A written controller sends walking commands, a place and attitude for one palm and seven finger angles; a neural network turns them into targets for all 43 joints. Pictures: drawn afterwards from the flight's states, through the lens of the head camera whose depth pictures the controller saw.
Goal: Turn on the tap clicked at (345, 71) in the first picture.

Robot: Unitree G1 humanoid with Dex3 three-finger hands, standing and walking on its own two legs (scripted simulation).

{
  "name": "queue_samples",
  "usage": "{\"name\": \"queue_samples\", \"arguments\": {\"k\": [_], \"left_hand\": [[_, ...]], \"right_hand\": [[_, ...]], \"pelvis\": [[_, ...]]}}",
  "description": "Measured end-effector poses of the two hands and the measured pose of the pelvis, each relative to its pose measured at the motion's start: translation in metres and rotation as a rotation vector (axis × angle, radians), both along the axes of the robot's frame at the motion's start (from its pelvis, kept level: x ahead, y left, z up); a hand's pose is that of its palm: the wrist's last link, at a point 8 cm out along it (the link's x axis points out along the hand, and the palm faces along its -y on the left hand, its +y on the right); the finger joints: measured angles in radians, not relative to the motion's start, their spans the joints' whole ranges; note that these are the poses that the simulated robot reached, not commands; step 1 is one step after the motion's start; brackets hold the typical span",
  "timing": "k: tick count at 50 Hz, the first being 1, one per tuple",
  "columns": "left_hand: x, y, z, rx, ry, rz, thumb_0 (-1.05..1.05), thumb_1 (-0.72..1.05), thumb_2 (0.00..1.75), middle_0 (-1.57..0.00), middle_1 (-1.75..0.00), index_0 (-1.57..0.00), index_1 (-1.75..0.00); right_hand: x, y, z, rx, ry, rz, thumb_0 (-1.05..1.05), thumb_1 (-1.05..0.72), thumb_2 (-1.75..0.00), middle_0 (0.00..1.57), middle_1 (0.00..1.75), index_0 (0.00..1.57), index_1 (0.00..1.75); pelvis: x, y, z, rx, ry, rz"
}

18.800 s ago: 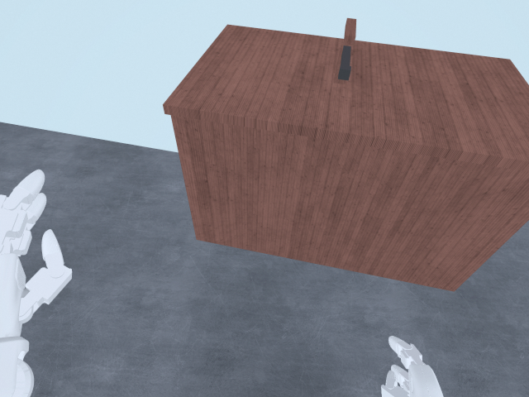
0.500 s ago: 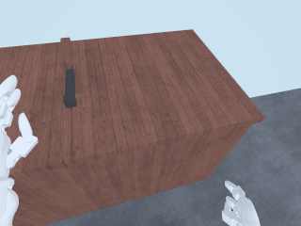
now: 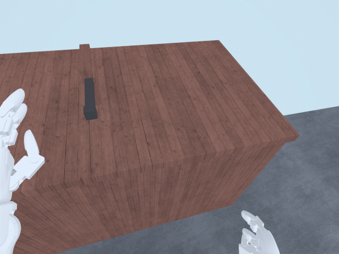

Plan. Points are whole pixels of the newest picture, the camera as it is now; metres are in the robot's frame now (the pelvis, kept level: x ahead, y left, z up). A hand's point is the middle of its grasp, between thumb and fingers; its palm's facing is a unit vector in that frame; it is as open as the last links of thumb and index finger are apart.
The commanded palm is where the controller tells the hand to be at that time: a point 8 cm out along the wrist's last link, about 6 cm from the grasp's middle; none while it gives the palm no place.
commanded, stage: shuffle to correct the standing spot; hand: left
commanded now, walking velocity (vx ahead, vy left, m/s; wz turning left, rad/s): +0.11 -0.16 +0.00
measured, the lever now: (90, 112) +0.40 +0.25 +0.09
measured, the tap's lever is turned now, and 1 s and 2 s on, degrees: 0 0 0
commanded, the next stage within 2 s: come to a stop and stand still in 1.24 s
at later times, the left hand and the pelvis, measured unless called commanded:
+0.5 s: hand (79, 149) +0.25 +0.20 +0.16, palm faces +0.38 -0.86 -0.34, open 7.4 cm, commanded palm +0.18 +0.24 +0.18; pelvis +0.03 -0.04 -0.01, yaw +1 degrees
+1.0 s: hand (100, 146) +0.26 +0.17 +0.16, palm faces +0.40 -0.85 -0.34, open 7.4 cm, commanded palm +0.19 +0.20 +0.18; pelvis +0.03 -0.08 -0.01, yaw +0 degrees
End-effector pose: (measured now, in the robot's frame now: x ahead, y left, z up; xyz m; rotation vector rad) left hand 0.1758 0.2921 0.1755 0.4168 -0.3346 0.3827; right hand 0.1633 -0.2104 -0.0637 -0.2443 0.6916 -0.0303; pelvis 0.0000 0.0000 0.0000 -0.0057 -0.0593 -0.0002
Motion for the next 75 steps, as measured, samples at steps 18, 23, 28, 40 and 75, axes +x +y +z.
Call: {"name": "queue_samples", "arguments": {"k": [18,23,28,40,75], "left_hand": [[0.023,-0.026,-0.002,-0.002,-0.002,0.004,0.02,0.89,0.9,-0.21,-0.3,-0.21,-0.3],[0.031,-0.042,-0.006,0.006,0.015,-0.023,0.01,0.89,0.9,-0.21,-0.3,-0.21,-0.3],[0.035,-0.054,-0.008,0.021,0.041,-0.048,0.02,0.89,0.9,-0.21,-0.3,-0.21,-0.3],[0.022,-0.064,-0.001,0.001,0.053,0.015,0.01,0.89,0.9,-0.21,-0.3,-0.21,-0.3],[0.103,-0.191,-0.003,0.094,0.058,-0.086,0.02,0.89,0.9,-0.21,-0.3,-0.21,-0.3]], "right_hand": [[0.021,-0.027,-0.009,0.017,0.032,-0.005,0.01,-0.9,-0.9,0.2,0.3,0.2,0.3],[0.037,-0.047,-0.009,-0.002,0.009,-0.021,0.01,-0.9,-0.9,0.2,0.3,0.2,0.3],[0.044,-0.065,-0.008,-0.026,-0.002,-0.049,0.01,-0.9,-0.9,0.2,0.3,0.2,0.3],[0.044,-0.076,0.0,-0.023,0.05,-0.021,0.01,-0.9,-0.9,0.2,0.3,0.2,0.3],[0.068,-0.206,-0.015,-0.019,0.014,-0.156,0.01,-0.9,-0.9,0.2,0.3,0.2,0.3]], "pelvis": [[0.022,-0.028,-0.005,-0.021,0.006,0.021],[0.026,-0.04,-0.011,-0.024,0.024,0.021],[0.03,-0.049,-0.014,-0.006,0.033,0.013],[0.035,-0.07,-0.002,0.025,0.03,0.013],[0.083,-0.171,-0.015,0.048,0.025,-0.036]]}}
